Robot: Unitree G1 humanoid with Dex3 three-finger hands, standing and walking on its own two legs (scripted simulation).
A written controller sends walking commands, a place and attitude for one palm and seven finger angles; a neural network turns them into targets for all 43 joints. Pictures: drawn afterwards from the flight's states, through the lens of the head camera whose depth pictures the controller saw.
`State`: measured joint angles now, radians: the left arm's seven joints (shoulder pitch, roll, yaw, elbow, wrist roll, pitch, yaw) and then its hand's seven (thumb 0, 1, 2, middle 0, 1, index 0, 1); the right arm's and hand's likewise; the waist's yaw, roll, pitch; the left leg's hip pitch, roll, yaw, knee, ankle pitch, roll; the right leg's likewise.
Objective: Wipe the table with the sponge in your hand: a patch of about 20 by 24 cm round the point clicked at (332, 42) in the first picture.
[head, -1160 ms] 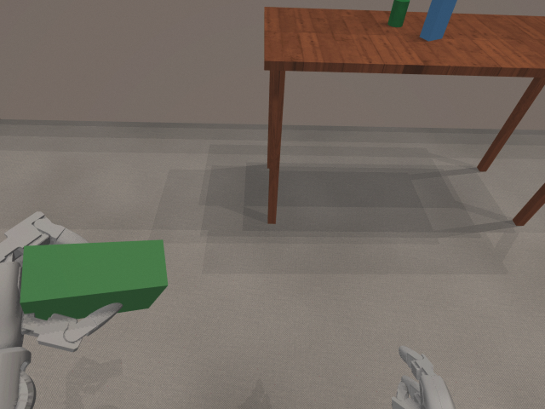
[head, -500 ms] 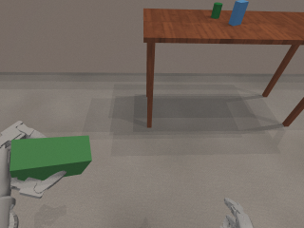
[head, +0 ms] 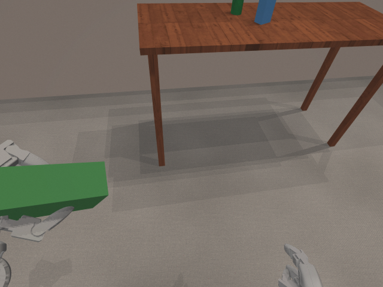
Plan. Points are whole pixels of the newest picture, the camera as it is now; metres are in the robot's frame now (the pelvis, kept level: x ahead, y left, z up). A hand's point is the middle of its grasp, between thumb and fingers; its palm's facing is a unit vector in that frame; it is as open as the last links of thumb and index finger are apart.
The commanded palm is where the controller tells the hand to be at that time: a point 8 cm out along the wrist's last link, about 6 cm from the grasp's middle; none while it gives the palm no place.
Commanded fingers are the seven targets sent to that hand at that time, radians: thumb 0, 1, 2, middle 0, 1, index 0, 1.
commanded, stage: walk to a spot facing it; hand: left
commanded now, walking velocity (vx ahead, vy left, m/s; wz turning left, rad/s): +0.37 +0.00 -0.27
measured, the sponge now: (70, 189) +0.23 +0.21 +0.15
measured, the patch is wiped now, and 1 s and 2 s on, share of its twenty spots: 0.00 0.00 0.00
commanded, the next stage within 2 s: turn to face it in 0.54 s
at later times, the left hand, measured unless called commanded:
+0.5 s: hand (133, 112) +0.38 +0.14 +0.18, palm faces +0.28 -0.81 -0.52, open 9.6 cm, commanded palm +0.33 +0.20 +0.19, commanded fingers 0.00 0.10 1.30 -1.20 -1.60 -1.20 -1.60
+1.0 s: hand (144, 80) +0.48 +0.14 +0.19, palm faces +0.39 -0.80 -0.46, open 9.5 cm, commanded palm +0.44 +0.18 +0.19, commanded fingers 0.00 0.10 1.30 -1.20 -1.60 -1.20 -1.60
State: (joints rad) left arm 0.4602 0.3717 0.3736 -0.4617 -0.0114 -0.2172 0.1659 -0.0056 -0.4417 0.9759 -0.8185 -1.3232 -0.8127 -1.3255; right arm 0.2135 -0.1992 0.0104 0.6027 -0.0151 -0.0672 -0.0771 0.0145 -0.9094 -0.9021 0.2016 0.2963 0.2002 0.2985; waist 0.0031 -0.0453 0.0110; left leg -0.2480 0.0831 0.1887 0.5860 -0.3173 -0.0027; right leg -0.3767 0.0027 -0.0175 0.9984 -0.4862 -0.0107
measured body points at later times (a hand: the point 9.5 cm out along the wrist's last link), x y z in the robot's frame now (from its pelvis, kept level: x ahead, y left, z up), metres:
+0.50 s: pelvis +0.15 -0.07 +0.01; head +0.19 -0.08 +0.45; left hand +0.36 +0.19 +0.21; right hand +0.28 -0.34 -0.10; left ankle +0.22 +0.08 -0.65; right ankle +0.15 -0.13 -0.73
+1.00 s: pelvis +0.26 -0.08 -0.01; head +0.28 -0.10 +0.44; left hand +0.45 +0.18 +0.22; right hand +0.45 -0.27 -0.09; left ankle +0.32 +0.06 -0.73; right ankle +0.29 -0.20 -0.73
